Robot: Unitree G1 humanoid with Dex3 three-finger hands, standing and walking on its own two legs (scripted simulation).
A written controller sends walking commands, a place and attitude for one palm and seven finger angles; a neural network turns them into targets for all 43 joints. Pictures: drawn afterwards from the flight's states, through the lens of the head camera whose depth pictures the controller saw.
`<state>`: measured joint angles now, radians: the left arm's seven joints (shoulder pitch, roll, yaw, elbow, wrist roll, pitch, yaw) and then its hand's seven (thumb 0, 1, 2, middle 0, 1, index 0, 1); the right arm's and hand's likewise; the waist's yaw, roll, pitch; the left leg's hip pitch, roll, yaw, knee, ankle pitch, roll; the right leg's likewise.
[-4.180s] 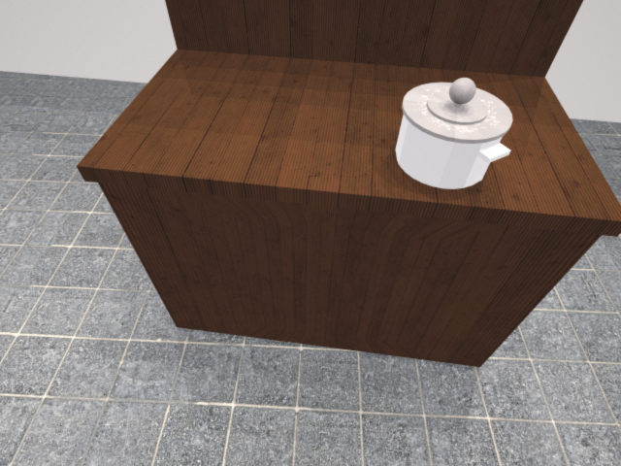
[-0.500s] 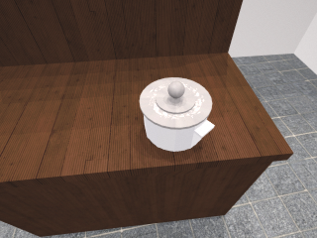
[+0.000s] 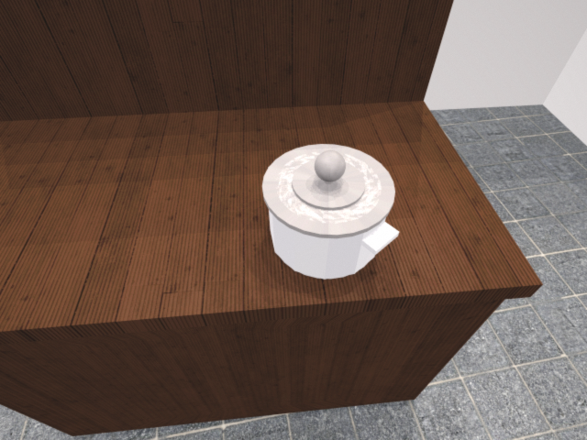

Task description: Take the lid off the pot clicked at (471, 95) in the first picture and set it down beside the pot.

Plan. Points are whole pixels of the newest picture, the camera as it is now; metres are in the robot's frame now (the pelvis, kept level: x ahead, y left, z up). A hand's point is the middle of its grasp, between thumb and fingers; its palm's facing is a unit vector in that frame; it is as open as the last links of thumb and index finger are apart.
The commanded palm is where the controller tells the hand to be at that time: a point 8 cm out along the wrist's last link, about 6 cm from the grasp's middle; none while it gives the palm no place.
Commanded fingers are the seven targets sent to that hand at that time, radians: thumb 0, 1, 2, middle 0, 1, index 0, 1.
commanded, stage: look again from close up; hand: left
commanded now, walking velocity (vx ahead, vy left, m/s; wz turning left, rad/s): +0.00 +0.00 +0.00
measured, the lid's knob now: (329, 166) +0.46 -0.02 +0.14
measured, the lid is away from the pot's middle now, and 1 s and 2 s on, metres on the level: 0.00 0.00 0.00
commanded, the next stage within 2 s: shuffle to correct the standing spot in 0.46 s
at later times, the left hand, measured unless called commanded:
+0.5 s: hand out of the picture +0.00 +0.17 -0.17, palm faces +0.05 -0.98 -0.20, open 7.3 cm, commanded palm none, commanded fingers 0.00 0.90 0.90 -0.20 -0.30 -0.20 -0.30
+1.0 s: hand out of the picture -0.01 +0.13 -0.18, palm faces +0.14 -0.97 -0.20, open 7.4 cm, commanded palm none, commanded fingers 0.00 0.90 0.90 -0.20 -0.30 -0.20 -0.30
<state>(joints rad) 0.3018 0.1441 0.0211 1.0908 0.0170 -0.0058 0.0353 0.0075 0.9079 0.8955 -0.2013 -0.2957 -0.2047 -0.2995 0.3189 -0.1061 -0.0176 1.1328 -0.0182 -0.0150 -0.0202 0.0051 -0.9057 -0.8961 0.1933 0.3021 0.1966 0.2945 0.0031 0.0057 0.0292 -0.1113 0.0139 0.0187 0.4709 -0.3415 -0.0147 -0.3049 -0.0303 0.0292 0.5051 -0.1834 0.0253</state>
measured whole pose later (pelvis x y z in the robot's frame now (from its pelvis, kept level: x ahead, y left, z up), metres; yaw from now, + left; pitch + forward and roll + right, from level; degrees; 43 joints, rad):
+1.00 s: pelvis +0.01 -0.04 -0.01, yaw +4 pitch +1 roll +0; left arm 0.34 0.14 0.05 1.05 0.03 0.00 0.04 0.01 0.91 0.90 -0.20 -0.30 -0.20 -0.30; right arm 0.31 -0.09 -0.04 1.11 -0.03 0.01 -0.03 0.01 -0.90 -0.90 0.20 0.30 0.20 0.29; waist -0.01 -0.01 0.02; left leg -0.18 0.05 -0.08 0.54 -0.38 -0.05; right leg -0.34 -0.01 -0.07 0.59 -0.26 -0.03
